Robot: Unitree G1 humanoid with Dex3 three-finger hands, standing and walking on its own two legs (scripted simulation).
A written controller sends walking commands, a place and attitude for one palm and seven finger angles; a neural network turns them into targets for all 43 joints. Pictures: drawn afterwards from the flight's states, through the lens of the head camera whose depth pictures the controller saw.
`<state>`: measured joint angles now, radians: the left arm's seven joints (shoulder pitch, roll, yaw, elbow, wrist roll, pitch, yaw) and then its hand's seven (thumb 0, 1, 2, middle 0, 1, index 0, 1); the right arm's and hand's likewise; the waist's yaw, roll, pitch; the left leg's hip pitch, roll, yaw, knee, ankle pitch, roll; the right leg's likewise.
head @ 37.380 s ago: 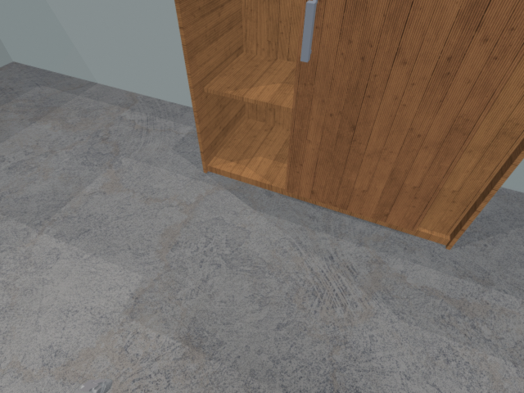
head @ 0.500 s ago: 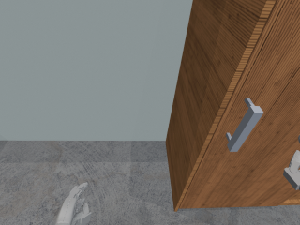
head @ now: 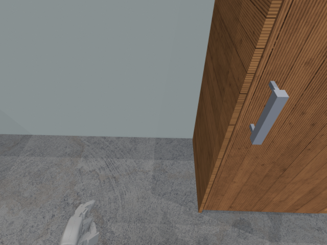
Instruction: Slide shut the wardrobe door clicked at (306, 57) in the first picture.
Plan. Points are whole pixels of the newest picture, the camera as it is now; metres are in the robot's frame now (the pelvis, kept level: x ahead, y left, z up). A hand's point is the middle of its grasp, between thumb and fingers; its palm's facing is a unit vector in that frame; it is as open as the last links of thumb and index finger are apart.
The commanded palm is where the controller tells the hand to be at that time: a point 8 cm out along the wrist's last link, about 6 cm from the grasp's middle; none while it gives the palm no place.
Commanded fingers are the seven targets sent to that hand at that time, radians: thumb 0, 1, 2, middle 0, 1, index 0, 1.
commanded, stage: step back with the hand held close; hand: right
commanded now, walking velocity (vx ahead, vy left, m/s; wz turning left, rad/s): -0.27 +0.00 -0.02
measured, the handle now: (263, 114) +0.43 -0.24 +0.11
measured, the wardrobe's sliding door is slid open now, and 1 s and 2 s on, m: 0.00 0.00 0.00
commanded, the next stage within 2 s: stop stepping back and stand still in 0.66 s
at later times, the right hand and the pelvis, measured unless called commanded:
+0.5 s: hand out of the picture +0.13 -0.26 +0.17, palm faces +0.46 +0.76 -0.47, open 7.4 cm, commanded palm +0.04 -0.30 +0.20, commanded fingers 0.00 -0.90 -0.90 0.20 0.30 0.20 0.30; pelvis -0.08 +0.01 -0.01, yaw -3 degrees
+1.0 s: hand out of the picture +0.01 -0.23 +0.18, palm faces +0.37 +0.78 -0.50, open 7.4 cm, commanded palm -0.04 -0.26 +0.20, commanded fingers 0.00 -0.90 -0.90 0.20 0.30 0.20 0.30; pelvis -0.20 +0.03 +0.01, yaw +4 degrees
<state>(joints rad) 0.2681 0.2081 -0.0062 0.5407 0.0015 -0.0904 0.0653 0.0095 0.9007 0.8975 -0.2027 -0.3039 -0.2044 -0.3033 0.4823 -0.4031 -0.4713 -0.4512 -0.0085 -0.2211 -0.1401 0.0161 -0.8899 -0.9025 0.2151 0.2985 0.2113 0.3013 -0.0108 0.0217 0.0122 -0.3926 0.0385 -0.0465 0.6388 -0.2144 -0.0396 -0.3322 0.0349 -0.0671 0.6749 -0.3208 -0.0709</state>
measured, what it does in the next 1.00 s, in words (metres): walks backwards: left foot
